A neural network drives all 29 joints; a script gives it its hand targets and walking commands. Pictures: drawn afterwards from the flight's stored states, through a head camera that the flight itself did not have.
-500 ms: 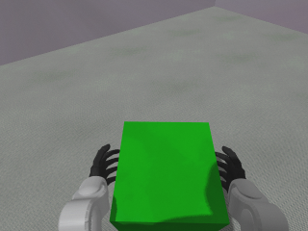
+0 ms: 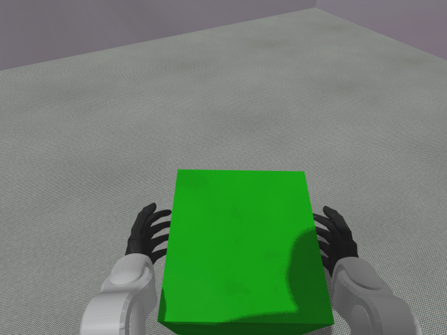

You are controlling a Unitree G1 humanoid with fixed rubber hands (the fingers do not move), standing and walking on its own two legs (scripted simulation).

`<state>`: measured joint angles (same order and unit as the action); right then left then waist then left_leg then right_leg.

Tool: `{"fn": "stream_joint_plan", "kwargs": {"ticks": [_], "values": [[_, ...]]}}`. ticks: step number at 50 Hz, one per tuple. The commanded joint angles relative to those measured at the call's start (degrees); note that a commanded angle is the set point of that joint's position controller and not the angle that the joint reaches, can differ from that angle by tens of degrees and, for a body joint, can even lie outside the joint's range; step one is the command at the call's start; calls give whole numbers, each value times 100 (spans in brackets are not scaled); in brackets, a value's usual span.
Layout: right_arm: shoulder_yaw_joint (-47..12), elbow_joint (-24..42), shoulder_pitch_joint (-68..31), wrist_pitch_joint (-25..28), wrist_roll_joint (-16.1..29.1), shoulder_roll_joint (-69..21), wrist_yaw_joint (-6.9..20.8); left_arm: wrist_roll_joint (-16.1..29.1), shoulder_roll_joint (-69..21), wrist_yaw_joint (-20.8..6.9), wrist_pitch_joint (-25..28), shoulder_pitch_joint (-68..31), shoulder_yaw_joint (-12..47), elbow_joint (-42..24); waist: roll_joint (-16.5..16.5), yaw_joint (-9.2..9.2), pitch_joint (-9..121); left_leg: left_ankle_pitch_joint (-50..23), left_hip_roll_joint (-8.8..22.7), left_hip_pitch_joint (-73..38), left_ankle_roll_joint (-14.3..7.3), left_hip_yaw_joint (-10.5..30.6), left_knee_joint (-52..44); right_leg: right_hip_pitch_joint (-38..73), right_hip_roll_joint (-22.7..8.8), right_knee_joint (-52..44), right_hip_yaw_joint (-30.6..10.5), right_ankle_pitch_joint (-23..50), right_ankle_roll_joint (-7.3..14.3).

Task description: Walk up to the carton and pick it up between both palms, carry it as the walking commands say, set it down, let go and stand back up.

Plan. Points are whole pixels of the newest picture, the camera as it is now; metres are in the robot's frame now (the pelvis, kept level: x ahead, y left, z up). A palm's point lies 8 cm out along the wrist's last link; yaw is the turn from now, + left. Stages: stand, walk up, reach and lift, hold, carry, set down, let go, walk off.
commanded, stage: carry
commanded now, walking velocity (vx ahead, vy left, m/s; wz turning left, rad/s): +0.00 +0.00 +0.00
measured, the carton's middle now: (237, 261) +0.26 +0.00 +0.02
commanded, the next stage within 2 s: none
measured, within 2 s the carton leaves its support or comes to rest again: neither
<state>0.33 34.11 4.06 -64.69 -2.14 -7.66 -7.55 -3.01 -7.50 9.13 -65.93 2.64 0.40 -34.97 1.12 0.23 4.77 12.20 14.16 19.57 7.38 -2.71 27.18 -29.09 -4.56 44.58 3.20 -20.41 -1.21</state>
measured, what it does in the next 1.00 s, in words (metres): steps to the right: right foot, then left foot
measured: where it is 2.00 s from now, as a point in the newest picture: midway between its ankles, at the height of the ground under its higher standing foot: outside the picture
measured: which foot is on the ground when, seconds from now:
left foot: down 0.00-0.06, up 0.08-0.38, down 0.40-1.00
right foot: up 0.00-0.04, down 0.06-1.00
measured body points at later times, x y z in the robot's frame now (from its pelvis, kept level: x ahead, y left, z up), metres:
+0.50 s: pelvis -0.01 -0.11 +0.00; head -0.02 -0.10 +0.45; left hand +0.23 +0.05 +0.07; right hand +0.24 -0.25 +0.08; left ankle -0.05 +0.00 -0.74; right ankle +0.02 -0.19 -0.74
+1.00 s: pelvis -0.03 -0.11 +0.00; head -0.05 -0.10 +0.45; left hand +0.21 +0.05 +0.08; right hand +0.21 -0.24 +0.08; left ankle -0.05 +0.00 -0.74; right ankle +0.02 -0.20 -0.74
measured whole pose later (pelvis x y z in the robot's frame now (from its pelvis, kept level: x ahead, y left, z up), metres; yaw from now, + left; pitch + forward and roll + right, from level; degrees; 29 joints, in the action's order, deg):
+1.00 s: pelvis -0.03 -0.11 +0.00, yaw +1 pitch +4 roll +0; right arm 0.0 28.7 2.6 -67.8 -2.9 -7.5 -8.3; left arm -3.0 -7.5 8.1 -67.5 2.0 -1.6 -28.9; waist -1.0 0.3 7.0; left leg 15.2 0.9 15.4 -0.7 -4.6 27.0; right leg -20.1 -1.0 25.5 7.7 -9.1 2.6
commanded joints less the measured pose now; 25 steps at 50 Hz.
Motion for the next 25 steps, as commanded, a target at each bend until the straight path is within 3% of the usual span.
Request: {"fn": "stream_joint_plan", "kwargs": {"ticks": [1,2,3,4,5,6,7,8,9,10,11,12,13,14,15,16,17,18,19,20,21,22,23,24,25], "values": [[-3200,280,-1921,-134,1287,-3957,618,1378,-4243,-618,-118,-1888,3517,-208,1394,-14,909,393,227,63,-679,-217,-253,1318,316,-1464,700,819,16],[-3104,241,-1642,-166,1278,-3836,640,1390,-4185,-613,-141,-1677,3461,-157,1322,-16,794,1152,51,553,-523,-267,-102,1752,379,-1745,762,613,25],[-3106,257,-1824,-193,1304,-3896,587,1412,-4177,-617,-167,-1824,3344,-108,174,-63,589,1338,-289,825,-269,-652,631,1867,-149,-2373,134,244,-6],[-3304,324,-2131,-197,1379,-3953,558,1285,-4044,-605,-154,-1770,3211,-24,-1461,-123,612,2272,-639,1308,-16,-567,1926,1731,-1497,-3172,-1721,-469,311],[-3437,310,-2064,-220,1343,-3908,508,1313,-3976,-624,-162,-1707,3222,-41,-1768,20,176,2644,-781,1336,-77,158,2854,1032,-1878,-3448,-2314,-578,349],[-3637,564,-2284,-210,1359,-4077,505,1329,-4148,-685,-164,-1730,3182,135,-1878,43,330,2418,-784,1356,-179,177,3034,1272,-1821,-3276,-2062,35,626],[-3680,425,-2506,-228,1494,-4385,550,1372,-4375,-730,-123,-1763,3127,92,-1560,-40,500,1940,-673,1171,-285,298,3294,1196,-1427,-2894,-1337,729,700],[-3685,401,-2711,-148,1584,-4626,542,1475,-4461,-781,-59,-2091,3153,-114,-1425,-20,483,1507,-758,1254,-254,269,3339,1400,-1068,-2663,-712,1140,514],[-3773,560,-2721,-78,1647,-4744,563,1522,-4581,-837,33,-2011,3135,-249,-1179,-27,672,1278,-873,1126,-309,323,3412,1391,-906,-2589,-492,1115,404],[-3941,918,-3014,13,1759,-4928,560,1507,-4884,-867,119,-1839,3138,-136,-1591,-32,853,1224,-836,993,-327,254,3376,1575,-859,-2453,-310,1752,485],[-3844,677,-2880,-40,1696,-4850,535,1464,-4810,-867,105,-1763,2976,35,-1446,-30,995,1275,-894,888,-335,151,3238,1627,-881,-2475,-364,1442,532],[-3900,822,-2979,38,1758,-4807,528,1480,-4802,-864,182,-1769,3048,-87,-1180,-50,1089,1297,-926,866,-343,194,2967,1732,-982,-2490,-616,1682,665],[-3761,456,-2478,-28,1641,-4651,514,1408,-4607,-822,156,-1598,2996,38,-1132,-57,1328,1465,-997,779,-416,68,2555,1961,-1086,-2506,-814,1650,794],[-3838,556,-2555,27,1691,-4865,522,1519,-4821,-822,187,-1850,3159,-146,-1043,-32,1410,1475,-1025,643,-454,10,2192,2123,-1036,-2381,-685,2071,835],[-3641,324,-2173,-17,1486,-4632,488,1532,-4621,-828,174,-1895,3203,-174,-986,-40,1423,1478,-1112,620,-476,23,1946,2230,-1056,-2383,-841,2428,801],[-3620,292,-2151,-38,1504,-4581,524,1523,-4580,-802,162,-1979,3275,-294,-917,-55,1347,1511,-1110,418,-520,-31,1381,2043,-1141,-2477,-1023,2122,894],[-3604,272,-2094,-58,1471,-4439,501,1428,-4480,-786,106,-1671,3174,-6,-1011,-25,1299,1040,-1132,210,-548,-79,789,2175,-1089,-2372,-898,2456,923],[-3616,136,-2123,-126,1493,-4574,520,1487,-4436,-769,73,-1986,3235,-248,-873,18,1264,529,-1167,-111,-511,-103,217,2100,-1043,-2344,-854,2640,815],[-3568,167,-1871,-99,1433,-4490,506,1496,-4448,-773,49,-1786,3307,-97,-852,96,1427,-269,-986,-566,-506,-5,-576,2208,-958,-2105,-681,2890,651],[-3468,53,-1840,-162,1443,-4334,551,1329,-4352,-729,-46,-1461,3238,162,-39,52,1344,-899,-797,-1018,-562,177,-792,1856,-791,-1768,-555,2794,459],[-3327,35,-1731,-172,1355,-4107,563,1367,-4206,-724,-58,-1489,3267,58,185,12,1475,-2251,-459,-1495,-636,630,-478,1363,-565,-1528,-440,2550,337],[-3192,-289,-1649,-252,1320,-4036,561,1279,-4085,-669,-109,-1525,3163,212,387,-36,1299,-2630,-192,-1641,-751,771,-421,954,-392,-1586,-289,1445,281],[-3358,-4,-2078,-174,1469,-4301,573,1341,-4411,-694,-106,-1657,3293,164,656,-76,1403,-2827,-220,-1399,-815,496,-174,1330,-377,-1792,-390,1736,310],[-3464,174,-2180,-148,1493,-4434,592,1406,-4386,-744,-95,-1925,3389,-175,334,-31,1189,-2292,-392,-970,-772,243,-84,1756,-463,-1902,-295,2428,202],[-3319,-20,-1863,-121,1399,-4466,583,1532,-4411,-723,-59,-2256,3534,-379,388,-2,1020,-1824,-537,-745,-717,236,-163,1710,-518,-1799,-424,2687,284]]}}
